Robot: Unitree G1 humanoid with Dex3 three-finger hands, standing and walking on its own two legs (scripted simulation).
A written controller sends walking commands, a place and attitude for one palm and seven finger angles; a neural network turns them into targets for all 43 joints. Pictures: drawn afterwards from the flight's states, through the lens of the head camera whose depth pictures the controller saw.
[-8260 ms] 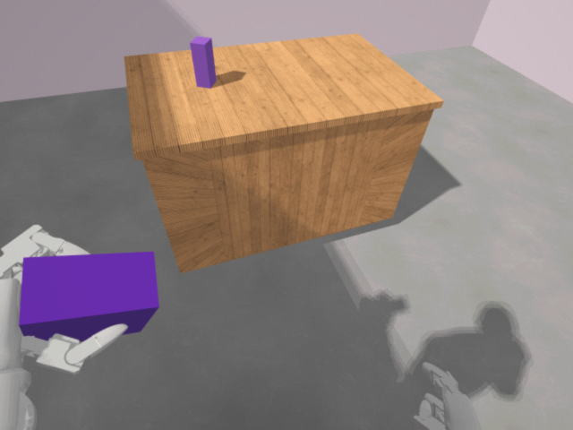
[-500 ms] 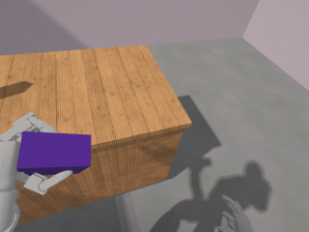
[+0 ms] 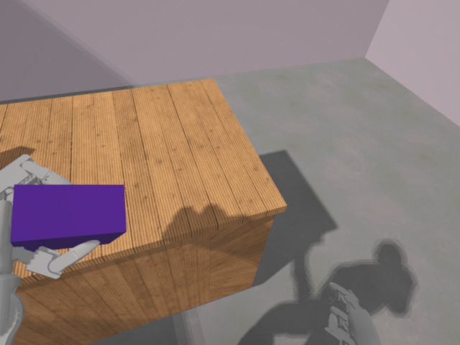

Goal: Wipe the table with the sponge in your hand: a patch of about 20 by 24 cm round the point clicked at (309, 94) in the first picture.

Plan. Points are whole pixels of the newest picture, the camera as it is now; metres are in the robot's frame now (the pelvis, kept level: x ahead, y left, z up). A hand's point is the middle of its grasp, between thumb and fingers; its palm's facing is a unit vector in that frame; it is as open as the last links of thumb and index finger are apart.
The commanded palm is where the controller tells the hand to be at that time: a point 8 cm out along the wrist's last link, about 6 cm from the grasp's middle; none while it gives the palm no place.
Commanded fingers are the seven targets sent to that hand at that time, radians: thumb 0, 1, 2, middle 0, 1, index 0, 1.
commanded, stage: shuffle to correct the standing spot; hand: left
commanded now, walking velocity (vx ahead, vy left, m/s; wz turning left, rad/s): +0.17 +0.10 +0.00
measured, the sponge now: (85, 218) +0.24 +0.22 +0.15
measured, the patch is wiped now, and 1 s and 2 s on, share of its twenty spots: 0.00 0.00 0.00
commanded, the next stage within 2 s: come to a stop and stand still in 0.82 s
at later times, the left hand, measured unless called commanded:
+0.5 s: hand (80, 191) +0.26 +0.23 +0.18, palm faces +0.37 -0.81 -0.45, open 10.0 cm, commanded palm +0.21 +0.27 +0.19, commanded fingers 0.00 0.10 1.30 -1.20 -1.60 -1.20 -1.60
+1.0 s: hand (11, 171) +0.28 +0.33 +0.18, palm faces +0.39 -0.81 -0.44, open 10.0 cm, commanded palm +0.22 +0.36 +0.19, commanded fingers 0.00 0.10 1.30 -1.20 -1.60 -1.20 -1.60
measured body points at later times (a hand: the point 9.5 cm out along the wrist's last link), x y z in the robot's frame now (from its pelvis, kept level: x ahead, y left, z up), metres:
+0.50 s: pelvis +0.05 -0.01 -0.01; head +0.06 -0.02 +0.44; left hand +0.23 +0.27 +0.20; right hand +0.20 -0.24 -0.10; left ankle +0.01 +0.09 -0.65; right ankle +0.09 -0.09 -0.73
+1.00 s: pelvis +0.06 +0.08 +0.00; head +0.08 +0.08 +0.45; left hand +0.25 +0.37 +0.21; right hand +0.24 -0.14 -0.08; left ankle +0.08 +0.18 -0.73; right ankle +0.06 -0.05 -0.73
